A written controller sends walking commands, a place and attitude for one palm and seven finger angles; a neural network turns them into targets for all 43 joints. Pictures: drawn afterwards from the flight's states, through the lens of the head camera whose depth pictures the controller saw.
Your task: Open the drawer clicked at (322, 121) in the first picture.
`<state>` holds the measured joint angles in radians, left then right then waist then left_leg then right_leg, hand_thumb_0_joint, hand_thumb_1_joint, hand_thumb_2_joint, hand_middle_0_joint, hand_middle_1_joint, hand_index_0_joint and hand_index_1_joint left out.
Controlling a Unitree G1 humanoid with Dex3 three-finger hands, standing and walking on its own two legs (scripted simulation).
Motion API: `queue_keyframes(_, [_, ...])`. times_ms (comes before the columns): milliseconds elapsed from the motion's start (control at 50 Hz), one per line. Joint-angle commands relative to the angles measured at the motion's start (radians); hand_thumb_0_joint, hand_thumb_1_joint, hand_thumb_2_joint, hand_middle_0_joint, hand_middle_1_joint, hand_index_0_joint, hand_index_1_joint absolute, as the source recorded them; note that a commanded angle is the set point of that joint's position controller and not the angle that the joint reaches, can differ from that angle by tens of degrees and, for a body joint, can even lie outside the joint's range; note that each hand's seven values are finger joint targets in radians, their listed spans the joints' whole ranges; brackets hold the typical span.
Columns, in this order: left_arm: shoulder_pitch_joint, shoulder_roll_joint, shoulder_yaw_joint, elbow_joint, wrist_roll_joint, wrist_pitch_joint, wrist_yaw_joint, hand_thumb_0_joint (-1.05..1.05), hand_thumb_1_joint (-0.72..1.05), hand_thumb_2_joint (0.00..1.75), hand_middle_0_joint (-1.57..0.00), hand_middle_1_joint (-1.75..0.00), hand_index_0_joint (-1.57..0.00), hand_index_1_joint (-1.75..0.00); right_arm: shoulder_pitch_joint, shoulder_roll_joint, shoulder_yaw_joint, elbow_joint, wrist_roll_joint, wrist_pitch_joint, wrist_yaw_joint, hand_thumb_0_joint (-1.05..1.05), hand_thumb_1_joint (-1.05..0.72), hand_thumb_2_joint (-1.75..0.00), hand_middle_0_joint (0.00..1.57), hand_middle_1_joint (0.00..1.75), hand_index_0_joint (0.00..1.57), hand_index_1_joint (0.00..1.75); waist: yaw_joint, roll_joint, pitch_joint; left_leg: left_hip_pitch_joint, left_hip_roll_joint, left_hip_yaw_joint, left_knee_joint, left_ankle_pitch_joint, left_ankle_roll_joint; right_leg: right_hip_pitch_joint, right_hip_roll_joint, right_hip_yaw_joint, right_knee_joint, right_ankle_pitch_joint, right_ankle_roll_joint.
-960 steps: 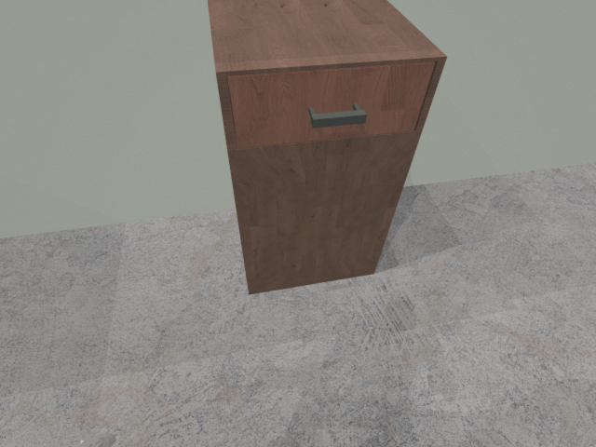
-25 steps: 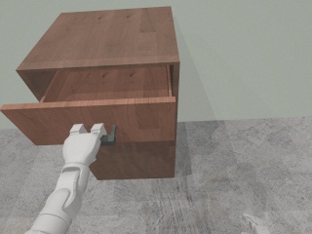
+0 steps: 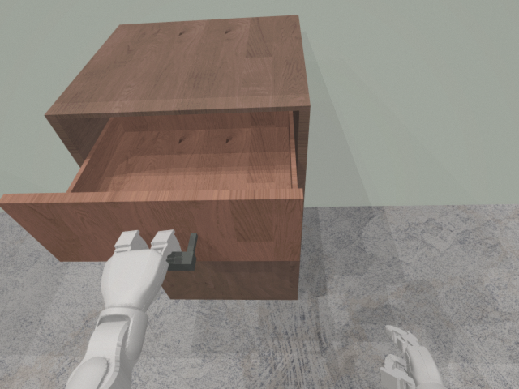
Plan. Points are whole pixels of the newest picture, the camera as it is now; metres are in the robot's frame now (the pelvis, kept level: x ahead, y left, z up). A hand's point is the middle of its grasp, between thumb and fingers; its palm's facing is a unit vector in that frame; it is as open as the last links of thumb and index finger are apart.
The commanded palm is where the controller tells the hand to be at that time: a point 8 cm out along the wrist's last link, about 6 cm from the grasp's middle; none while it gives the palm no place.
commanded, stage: pull the drawer open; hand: left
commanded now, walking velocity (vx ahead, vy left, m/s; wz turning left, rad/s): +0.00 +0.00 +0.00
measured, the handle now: (158, 250) +0.32 +0.20 +0.04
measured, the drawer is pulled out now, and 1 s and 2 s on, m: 0.21 0.30 0.29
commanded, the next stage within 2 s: open the thumb to release the handle in 0.88 s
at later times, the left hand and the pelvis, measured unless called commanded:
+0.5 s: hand (142, 327) +0.20 +0.20 +0.02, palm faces +0.02 -0.12 -0.99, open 5.6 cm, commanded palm +0.16 +0.20 +0.07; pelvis -0.01 -0.01 -0.01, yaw +0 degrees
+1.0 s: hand (136, 347) +0.18 +0.19 +0.02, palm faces +0.02 -0.13 -0.99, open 5.7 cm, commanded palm +0.16 +0.21 +0.07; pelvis -0.01 -0.01 -0.01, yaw -1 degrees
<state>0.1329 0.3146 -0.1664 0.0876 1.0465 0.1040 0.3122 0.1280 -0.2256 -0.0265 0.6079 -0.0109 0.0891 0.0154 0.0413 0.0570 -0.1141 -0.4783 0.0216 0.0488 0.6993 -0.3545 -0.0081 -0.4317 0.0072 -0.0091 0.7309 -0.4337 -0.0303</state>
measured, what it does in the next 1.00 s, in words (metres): stands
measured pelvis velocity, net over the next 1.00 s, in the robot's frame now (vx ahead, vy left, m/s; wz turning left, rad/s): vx -0.01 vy -0.01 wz -0.02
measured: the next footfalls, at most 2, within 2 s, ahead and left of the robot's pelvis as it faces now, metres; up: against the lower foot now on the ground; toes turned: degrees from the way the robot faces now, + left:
none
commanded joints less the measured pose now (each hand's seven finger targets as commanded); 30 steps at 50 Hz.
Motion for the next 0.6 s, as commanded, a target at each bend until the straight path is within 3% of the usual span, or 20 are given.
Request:
queue_keyframes(0, [-0.008,0.104,0.076,-0.255,-0.009,-0.002,0.036,0.0,0.9,0.9,-0.4,-1.35,-0.4,-1.35,-0.119,-0.096,-0.032,-0.16,-0.005,-0.049,-0.003,0.0,-0.9,-0.9,0.2,0.3,0.2,0.3,0.03,-0.071,-0.228,0.191,-0.044,-0.008,-0.026,0.404,0.035,0.066,0.021,-0.005,-0.073,0.527,-0.003])
queue_keyframes(60, [0.072,0.079,0.055,-0.29,-0.014,-0.006,0.037,0.0,0.9,0.9,-0.4,-1.35,-0.4,-1.35,-0.125,-0.092,-0.028,-0.167,-0.005,-0.051,0.007,0.0,-0.9,-0.9,0.2,0.3,0.2,0.3,0.028,-0.08,-0.193,0.179,-0.042,-0.013,-0.022,0.403,0.033,0.051,0.021,-0.011,-0.068,0.525,-0.001])
queue_keyframes(80, [0.097,0.101,0.077,-0.296,-0.017,-0.006,0.038,0.0,0.9,0.9,-0.4,-1.35,-0.4,-1.35,-0.133,-0.094,-0.027,-0.171,-0.004,-0.051,0.007,0.0,-0.9,-0.9,0.2,0.3,0.2,0.3,0.032,-0.08,-0.189,0.175,-0.043,-0.012,-0.021,0.396,0.033,0.058,0.022,-0.004,-0.072,0.525,-0.003])
queue_keyframes(160, [0.109,0.074,0.049,-0.336,-0.001,-0.014,0.047,0.0,0.9,0.9,-0.4,-1.35,-0.4,-1.35,-0.136,-0.087,-0.026,-0.174,-0.012,-0.052,0.011,0.0,-0.9,-0.9,0.2,0.3,0.2,0.3,0.026,-0.066,-0.18,0.176,-0.042,-0.016,-0.013,0.368,0.033,0.02,0.023,-0.006,-0.064,0.476,-0.004])
queue_keyframes(220, [0.137,0.098,0.07,-0.347,-0.008,-0.017,0.051,0.0,0.9,0.9,-0.4,-1.35,-0.4,-1.35,-0.137,-0.086,-0.022,-0.177,-0.013,-0.053,0.009,0.0,-0.9,-0.9,0.2,0.3,0.2,0.3,0.025,-0.094,-0.167,0.16,-0.047,-0.016,-0.008,0.327,0.035,0.021,0.021,-0.002,-0.068,0.462,-0.002])
queue_keyframes(340, [0.148,0.106,0.081,-0.356,-0.004,-0.024,0.057,0.0,0.9,0.9,-0.4,-1.35,-0.4,-1.35,-0.148,-0.083,-0.017,-0.175,-0.016,-0.055,0.002,0.0,-0.9,-0.9,0.2,0.3,0.2,0.3,0.024,-0.094,-0.135,0.145,-0.05,-0.015,-0.008,0.263,0.035,-0.007,0.018,0.011,-0.081,0.401,0.0])
queue_keyframes(480, [0.239,0.143,0.131,-0.373,-0.019,-0.033,0.056,0.0,0.9,0.9,-0.4,-1.35,-0.4,-1.35,-0.155,-0.083,-0.01,-0.179,-0.014,-0.06,-0.002,0.0,-0.9,-0.9,0.2,0.3,0.2,0.3,0.042,-0.102,-0.14,0.126,-0.053,-0.012,-0.007,0.254,0.033,0.026,0.013,0.027,-0.083,0.436,0.001])
queue_keyframes(580, [0.345,0.15,0.144,-0.413,-0.025,-0.048,0.059,0.0,0.9,0.9,-0.4,-1.35,-0.4,-1.35,-0.159,-0.081,-0.008,-0.191,-0.017,-0.063,0.006,0.0,-0.9,-0.9,0.2,0.3,0.2,0.3,0.054,-0.074,-0.132,0.116,-0.053,-0.011,-0.002,0.254,0.03,0.022,0.014,0.034,-0.074,0.44,-0.002])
